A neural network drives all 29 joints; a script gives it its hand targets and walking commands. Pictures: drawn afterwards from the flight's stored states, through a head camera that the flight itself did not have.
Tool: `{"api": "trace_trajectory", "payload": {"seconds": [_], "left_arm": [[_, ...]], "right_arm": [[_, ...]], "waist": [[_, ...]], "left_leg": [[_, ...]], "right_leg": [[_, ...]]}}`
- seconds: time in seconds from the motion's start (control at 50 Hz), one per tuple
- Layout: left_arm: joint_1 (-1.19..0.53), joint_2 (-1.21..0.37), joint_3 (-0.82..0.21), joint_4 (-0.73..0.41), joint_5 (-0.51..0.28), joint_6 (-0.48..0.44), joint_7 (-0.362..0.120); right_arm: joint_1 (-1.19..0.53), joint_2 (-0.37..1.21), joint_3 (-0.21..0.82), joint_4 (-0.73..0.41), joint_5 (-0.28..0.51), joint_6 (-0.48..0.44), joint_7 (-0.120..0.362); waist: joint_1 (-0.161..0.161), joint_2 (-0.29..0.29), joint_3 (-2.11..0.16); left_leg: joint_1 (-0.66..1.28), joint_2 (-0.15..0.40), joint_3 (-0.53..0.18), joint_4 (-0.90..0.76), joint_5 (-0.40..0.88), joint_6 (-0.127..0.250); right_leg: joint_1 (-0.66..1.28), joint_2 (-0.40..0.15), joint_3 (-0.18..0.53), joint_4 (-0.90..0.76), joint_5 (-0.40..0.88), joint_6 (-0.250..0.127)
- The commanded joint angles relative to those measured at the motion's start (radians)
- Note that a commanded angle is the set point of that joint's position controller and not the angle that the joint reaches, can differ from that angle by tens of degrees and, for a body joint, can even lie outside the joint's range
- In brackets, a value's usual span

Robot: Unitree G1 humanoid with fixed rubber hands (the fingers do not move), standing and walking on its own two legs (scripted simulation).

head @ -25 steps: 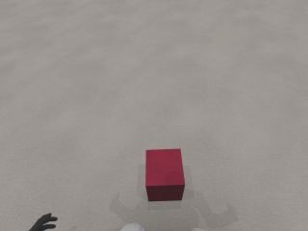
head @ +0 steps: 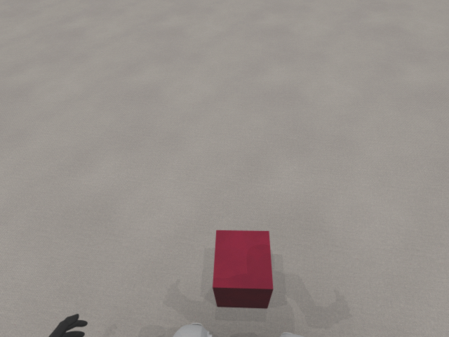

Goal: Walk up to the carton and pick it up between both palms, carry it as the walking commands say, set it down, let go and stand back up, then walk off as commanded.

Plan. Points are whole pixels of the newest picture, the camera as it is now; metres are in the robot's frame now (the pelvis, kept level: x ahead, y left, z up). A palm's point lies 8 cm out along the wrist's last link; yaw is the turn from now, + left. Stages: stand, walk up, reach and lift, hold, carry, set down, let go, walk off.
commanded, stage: walk up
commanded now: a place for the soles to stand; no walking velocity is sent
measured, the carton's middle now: (242, 270) +0.46 +0.00 -0.60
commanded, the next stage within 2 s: reach and lift in 1.96 s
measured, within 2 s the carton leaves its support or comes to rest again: neither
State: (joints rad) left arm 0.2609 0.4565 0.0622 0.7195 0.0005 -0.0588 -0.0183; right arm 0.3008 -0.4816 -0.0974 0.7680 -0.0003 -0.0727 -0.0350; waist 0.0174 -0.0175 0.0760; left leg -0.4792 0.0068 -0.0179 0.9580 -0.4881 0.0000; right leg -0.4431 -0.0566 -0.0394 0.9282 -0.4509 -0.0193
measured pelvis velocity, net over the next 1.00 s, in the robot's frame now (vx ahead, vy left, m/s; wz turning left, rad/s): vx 0.01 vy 0.03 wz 0.06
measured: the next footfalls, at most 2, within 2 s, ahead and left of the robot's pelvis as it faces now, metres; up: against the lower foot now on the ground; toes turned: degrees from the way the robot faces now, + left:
none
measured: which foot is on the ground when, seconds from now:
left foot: down 0.00-1.00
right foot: down 0.00-1.00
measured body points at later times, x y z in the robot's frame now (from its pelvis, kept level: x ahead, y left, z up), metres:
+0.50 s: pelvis +0.01 -0.01 +0.00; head +0.03 -0.01 +0.45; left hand +0.10 +0.33 -0.07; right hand +0.14 -0.35 -0.08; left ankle +0.05 +0.14 -0.69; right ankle +0.03 -0.11 -0.69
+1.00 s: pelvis +0.01 +0.03 +0.00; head +0.02 +0.03 +0.45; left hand +0.10 +0.37 -0.07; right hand +0.16 -0.30 -0.08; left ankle +0.05 +0.15 -0.69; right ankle +0.03 -0.10 -0.69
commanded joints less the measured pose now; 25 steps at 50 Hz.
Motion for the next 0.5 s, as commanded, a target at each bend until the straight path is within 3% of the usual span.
{"api": "trace_trajectory", "payload": {"seconds": [0.0, 0.02, 0.04, 0.06, 0.08, 0.1, 0.12, 0.14, 0.16, 0.18, 0.2, 0.22, 0.24, 0.26, 0.28, 0.3, 0.32, 0.34, 0.36, 0.38, 0.4, 0.42, 0.44, 0.46, 0.48], "left_arm": [[0.03, 0.294, 0.079, -0.014, 0.024, -0.011, 0.023], [0.006, 0.264, 0.069, -0.022, 0.025, -0.006, 0.022], [0.0, 0.246, 0.06, -0.035, 0.028, -0.004, 0.018], [-0.021, 0.239, 0.055, -0.037, 0.024, 0.001, 0.014], [-0.046, 0.223, 0.054, -0.047, 0.017, 0.006, 0.009], [-0.063, 0.195, 0.038, -0.06, 0.015, 0.011, 0.006], [-0.07, 0.141, 0.032, -0.078, 0.001, 0.013, 0.006], [-0.086, 0.162, 0.04, -0.085, 0.004, 0.024, 0.012], [-0.126, 0.2, 0.058, -0.065, 0.013, 0.032, 0.017], [-0.086, 0.179, 0.051, -0.066, 0.017, 0.022, 0.014], [-0.036, 0.167, 0.055, -0.034, 0.022, 0.009, 0.013], [0.017, 0.191, 0.063, -0.01, 0.028, -0.005, 0.013], [0.074, 0.251, 0.078, -0.005, 0.042, -0.018, 0.013], [0.063, 0.279, 0.086, -0.011, 0.038, -0.022, 0.011], [0.037, 0.276, 0.082, -0.014, 0.032, -0.018, 0.009], [0.026, 0.286, 0.084, -0.015, 0.029, -0.011, 0.014], [-0.003, 0.272, 0.072, -0.017, 0.032, -0.005, 0.015], [-0.018, 0.26, 0.067, -0.023, 0.034, -0.005, 0.018], [-0.054, 0.248, 0.056, -0.023, 0.029, -0.001, 0.016], [-0.076, 0.223, 0.049, -0.035, 0.025, 0.005, 0.011], [-0.084, 0.181, 0.047, -0.063, 0.012, 0.008, 0.006], [-0.074, 0.168, 0.045, -0.068, 0.011, 0.011, 0.005], [-0.069, 0.169, 0.054, -0.055, 0.009, 0.021, 0.008], [-0.08, 0.18, 0.058, -0.046, 0.017, 0.022, 0.011], [-0.053, 0.178, 0.059, -0.028, 0.026, 0.015, 0.008]], "right_arm": [[-0.059, -0.179, -0.008, -0.05, 0.002, -0.015, -0.006], [-0.016, -0.177, -0.012, -0.031, 0.001, -0.018, 0.001], [0.01, -0.166, -0.012, -0.02, 0.002, -0.027, 0.004], [0.022, -0.148, -0.014, -0.01, 0.0, -0.035, 0.005], [0.075, -0.145, -0.017, 0.012, -0.002, -0.045, 0.003], [0.109, -0.183, -0.034, 0.021, -0.012, -0.053, -0.008], [0.118, -0.268, -0.049, 0.009, -0.033, -0.062, -0.02], [0.09, -0.332, -0.055, -0.018, -0.022, -0.057, -0.019], [0.07, -0.309, -0.05, -0.009, -0.009, -0.052, -0.017], [0.032, -0.306, -0.048, -0.012, -0.017, -0.044, -0.018], [-0.025, -0.272, -0.039, -0.023, -0.016, -0.032, -0.016], [-0.083, -0.221, -0.018, -0.037, -0.009, -0.022, -0.011], [-0.115, -0.16, -0.005, -0.057, 0.004, -0.015, -0.005], [-0.133, -0.127, 0.011, -0.063, 0.0, -0.007, -0.011], [-0.135, -0.162, 0.005, -0.051, -0.002, -0.003, -0.014], [-0.105, -0.177, -0.001, -0.041, -0.001, -0.004, -0.007], [-0.087, -0.175, -0.004, -0.026, -0.003, -0.012, 0.0], [-0.058, -0.156, -0.007, -0.017, -0.002, -0.021, 0.001], [-0.017, -0.147, -0.006, 0.001, -0.003, -0.031, 0.002], [0.036, -0.153, -0.014, 0.019, -0.006, -0.042, -0.001], [0.07, -0.205, -0.031, 0.012, -0.018, -0.052, -0.01], [0.052, -0.272, -0.043, 0.0, -0.03, -0.055, -0.013], [0.039, -0.298, -0.042, -0.003, -0.021, -0.049, -0.013], [-0.012, -0.291, -0.04, -0.009, -0.015, -0.038, -0.012], [-0.05, -0.288, -0.038, -0.004, -0.018, -0.028, -0.009]], "waist": [[0.032, -0.122, 0.02], [0.018, -0.174, -0.026], [0.014, -0.203, -0.067], [-0.013, -0.175, -0.085], [-0.046, -0.149, -0.122], [-0.071, -0.094, -0.131], [-0.077, 0.148, -0.155], [-0.07, 0.167, -0.15], [-0.065, 0.099, -0.112], [-0.042, 0.128, -0.114], [-0.013, 0.098, -0.12], [0.024, 0.021, -0.13], [0.063, -0.154, -0.107], [0.066, -0.234, -0.039], [0.05, -0.141, -0.035], [0.042, -0.113, -0.044], [0.029, -0.123, -0.046], [0.012, -0.154, -0.05], [-0.018, -0.173, -0.083], [-0.046, -0.155, -0.125], [-0.062, -0.046, -0.16], [-0.051, 0.119, -0.156], [-0.036, 0.128, -0.149], [-0.023, 0.1, -0.119], [-0.009, 0.103, -0.096]], "left_leg": [[-0.27, 0.033, -0.009, 0.135, -0.067, 0.033], [-0.185, 0.029, 0.023, 0.029, -0.071, 0.024], [-0.085, 0.009, 0.06, -0.052, -0.039, 0.032], [0.014, -0.019, 0.079, -0.174, 0.034, 0.042], [0.168, -0.03, 0.078, -0.287, 0.153, 0.051], [0.262, -0.008, 0.002, -0.336, 0.163, 0.065], [0.331, 0.163, -0.352, -0.403, 0.239, 0.149], [0.308, 0.342, -0.66, -0.457, 0.385, 0.316], [0.256, 0.347, -0.625, -0.416, 0.442, 0.35], [0.219, 0.314, -0.522, -0.359, 0.47, 0.334], [0.142, 0.253, -0.427, -0.295, 0.477, 0.287], [0.009, 0.17, -0.284, -0.185, 0.476, 0.201], [-0.19, 0.038, -0.057, 0.021, 0.35, 0.099], [-0.306, -0.018, 0.044, 0.047, -0.02, 0.051], [-0.245, 0.002, 0.006, 0.074, -0.1, 0.046], [-0.203, 0.019, 0.019, 0.043, -0.115, 0.039], [-0.141, 0.013, 0.029, -0.021, -0.107, 0.036], [-0.079, 0.014, 0.045, -0.109, -0.025, 0.044], [0.053, 0.0, 0.07, -0.232, 0.105, 0.045], [0.171, -0.004, 0.05, -0.305, 0.209, 0.054], [0.255, 0.055, -0.104, -0.31, 0.29, 0.097], [0.261, 0.187, -0.38, -0.356, 0.315, 0.186], [0.208, 0.286, -0.522, -0.385, 0.315, 0.298], [0.142, 0.289, -0.505, -0.39, 0.231, 0.321], [0.073, 0.241, -0.439, -0.35, 0.185, 0.279]], "right_leg": [[0.226, -0.314, 0.453, -0.497, 0.249, -0.254], [0.233, -0.263, 0.352, -0.436, 0.337, -0.228], [0.212, -0.254, 0.301, -0.395, 0.448, -0.224], [0.166, -0.233, 0.261, -0.337, 0.499, -0.206], [0.085, -0.203, 0.194, -0.27, 0.444, -0.16], [0.002, -0.163, 0.127, -0.142, 0.391, -0.112], [-0.148, -0.066, 0.053, 0.107, 0.318, -0.033], [-0.206, 0.017, 0.047, 0.121, -0.076, 0.007], [-0.16, -0.004, 0.09, 0.112, -0.247, -0.001], [-0.099, 0.002, 0.071, 0.005, -0.229, -0.006], [0.013, 0.007, 0.061, -0.135, -0.054, -0.009], [0.158, -0.043, 0.151, -0.276, 0.063, -0.039], [0.286, -0.175, 0.343, -0.438, 0.065, -0.098], [0.283, -0.321, 0.529, -0.541, 0.159, -0.171], [0.248, -0.347, 0.512, -0.531, 0.197, -0.223], [0.252, -0.341, 0.474, -0.51, 0.209, -0.231], [0.237, -0.307, 0.422, -0.467, 0.261, -0.237], [0.211, -0.265, 0.348, -0.42, 0.355, -0.213], [0.177, -0.212, 0.224, -0.344, 0.464, -0.177], [0.117, -0.171, 0.161, -0.269, 0.459, -0.135], [0.017, -0.132, 0.108, -0.147, 0.421, -0.077], [-0.079, -0.025, 0.044, 0.008, 0.273, -0.023], [-0.06, 0.024, 0.032, 0.032, -0.047, -0.007], [-0.021, 0.028, 0.047, -0.028, -0.153, -0.006], [0.042, 0.016, 0.064, -0.129, -0.114, -0.024]]}}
